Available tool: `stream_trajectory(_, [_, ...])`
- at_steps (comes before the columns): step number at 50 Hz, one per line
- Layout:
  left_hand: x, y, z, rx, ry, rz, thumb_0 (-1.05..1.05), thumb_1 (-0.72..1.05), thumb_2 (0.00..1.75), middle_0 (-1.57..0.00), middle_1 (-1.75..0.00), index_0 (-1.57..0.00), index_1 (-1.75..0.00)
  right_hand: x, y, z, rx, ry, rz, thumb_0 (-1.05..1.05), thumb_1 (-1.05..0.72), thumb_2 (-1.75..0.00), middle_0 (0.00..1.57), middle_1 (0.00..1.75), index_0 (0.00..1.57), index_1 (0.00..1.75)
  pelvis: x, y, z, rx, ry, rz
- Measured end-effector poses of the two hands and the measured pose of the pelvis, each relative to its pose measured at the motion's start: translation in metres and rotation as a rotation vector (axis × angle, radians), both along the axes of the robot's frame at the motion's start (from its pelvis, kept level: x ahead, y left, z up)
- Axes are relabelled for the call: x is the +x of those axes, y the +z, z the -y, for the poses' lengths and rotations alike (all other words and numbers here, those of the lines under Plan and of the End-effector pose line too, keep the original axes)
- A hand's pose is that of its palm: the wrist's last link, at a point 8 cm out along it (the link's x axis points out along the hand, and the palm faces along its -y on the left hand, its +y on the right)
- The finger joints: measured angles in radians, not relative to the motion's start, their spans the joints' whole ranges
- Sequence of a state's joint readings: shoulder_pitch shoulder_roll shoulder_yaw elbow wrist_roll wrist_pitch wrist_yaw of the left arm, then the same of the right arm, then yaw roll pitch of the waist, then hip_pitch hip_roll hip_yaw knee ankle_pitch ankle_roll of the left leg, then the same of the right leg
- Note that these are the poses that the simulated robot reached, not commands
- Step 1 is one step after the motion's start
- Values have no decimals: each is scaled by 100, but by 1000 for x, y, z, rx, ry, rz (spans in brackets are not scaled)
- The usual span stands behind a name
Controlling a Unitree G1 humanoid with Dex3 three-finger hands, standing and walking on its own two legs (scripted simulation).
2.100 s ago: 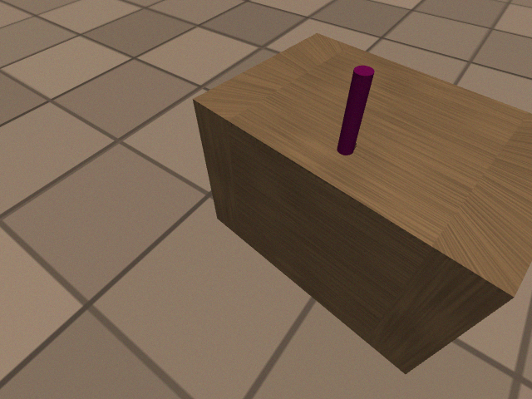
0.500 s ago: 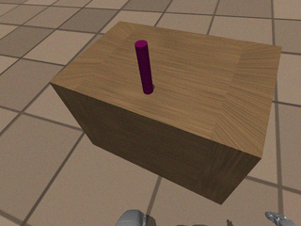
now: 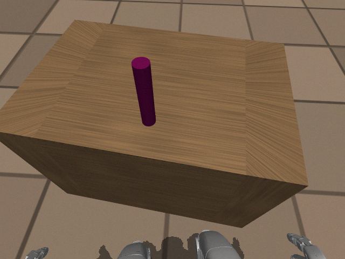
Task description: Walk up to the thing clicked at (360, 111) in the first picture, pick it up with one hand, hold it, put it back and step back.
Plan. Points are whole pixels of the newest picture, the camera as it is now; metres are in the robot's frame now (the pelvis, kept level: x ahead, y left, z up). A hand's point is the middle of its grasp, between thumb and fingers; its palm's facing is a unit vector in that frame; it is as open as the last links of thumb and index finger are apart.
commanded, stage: walk up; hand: left
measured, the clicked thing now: (145, 96) +0.52 +0.08 +0.02
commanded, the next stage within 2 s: none
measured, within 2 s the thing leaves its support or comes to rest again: neither
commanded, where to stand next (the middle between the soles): +0.06 -0.02 m, yaw -11 degrees
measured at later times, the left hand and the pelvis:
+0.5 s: hand (79, 255) +0.15 +0.25 -0.15, palm faces -0.22 -0.90 -0.38, open 7.4 cm; pelvis -0.01 +0.01 -0.01, yaw -10 degrees
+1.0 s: hand out of the picture +0.11 +0.24 -0.14, palm faces -0.20 -0.91 -0.37, open 7.4 cm; pelvis -0.02 -0.01 +0.01, yaw -13 degrees
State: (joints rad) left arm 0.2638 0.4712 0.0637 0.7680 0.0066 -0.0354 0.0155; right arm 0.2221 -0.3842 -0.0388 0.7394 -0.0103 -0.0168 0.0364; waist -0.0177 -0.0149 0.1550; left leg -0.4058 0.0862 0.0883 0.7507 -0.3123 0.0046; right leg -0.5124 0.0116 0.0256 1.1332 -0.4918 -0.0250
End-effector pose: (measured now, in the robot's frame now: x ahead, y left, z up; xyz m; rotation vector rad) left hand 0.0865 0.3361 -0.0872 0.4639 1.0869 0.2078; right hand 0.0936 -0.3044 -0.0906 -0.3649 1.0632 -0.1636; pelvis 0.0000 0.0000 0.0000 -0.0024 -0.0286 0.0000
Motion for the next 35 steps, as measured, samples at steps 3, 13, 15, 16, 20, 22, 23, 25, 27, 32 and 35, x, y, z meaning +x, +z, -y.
stream_trajectory(3, [25,0,6,-17,-45,9,1,90,90,-20,-30,-20,-30,-15,-3,5,-17,-30,-17,0,-90,-90,21,30,21,30,4,-2,-4,-2,-32,-3])
stream_trajectory(13, [58,-9,39,-39,-137,31,1,90,90,-20,-30,-20,-30,-52,-21,34,-53,-179,-70,1,-91,-90,20,30,20,30,4,-13,6,9,-119,6])
stream_trajectory(15, [58,-10,44,-46,-153,20,1,90,90,-20,-30,-20,-30,-54,-18,33,-52,-195,-60,1,-91,-90,20,30,20,30,3,-11,4,17,-135,3])
stream_trajectory(16, [59,-10,45,-51,-160,17,1,90,90,-20,-30,-20,-30,-56,-17,32,-53,-197,-55,1,-91,-90,20,30,20,30,3,-10,2,19,-142,1])
stream_trajectory(20, [63,-18,45,-78,-181,22,1,90,90,-20,-30,-21,-30,-66,-13,24,-67,-202,-48,1,-91,-90,20,30,20,30,0,-11,-6,19,-162,-3])
stream_trajectory(22, [65,-24,42,-91,-176,23,1,90,90,-20,-30,-21,-30,-74,-12,17,-76,-205,-48,1,-91,-90,20,30,20,30,-2,-13,-10,38,-167,7])
stream_trajectory(23, [65,-26,42,-94,-170,19,1,90,90,-20,-30,-21,-30,-80,-11,14,-73,-205,-51,0,-91,-90,20,30,20,30,-3,-13,-11,36,-172,10])
stream_trajectory(25, [65,-26,42,-95,-175,5,1,90,90,-20,-30,-20,-30,-91,-8,9,-66,-214,-61,0,-91,-90,20,30,20,30,-5,-9,-11,15,-180,15])
stream_trajectory(27, [65,-24,42,-99,-175,-3,1,90,90,-20,-30,-20,-30,-103,-4,8,-64,-227,-74,0,-91,-90,20,30,20,30,-8,-5,-8,5,-190,18])
stream_trajectory(32, [56,-19,44,-83,-177,-20,1,90,90,-20,-30,-20,-30,-123,-4,20,-56,-245,-103,1,-90,-90,21,30,21,30,-12,-3,4,-8,-211,13])
stream_trajectory(35, [45,-16,48,-58,-167,-25,1,90,90,-20,-30,-20,-30,-128,-11,31,-48,-266,-117,1,-90,-90,21,30,21,30,-16,-4,11,-31,-208,25])
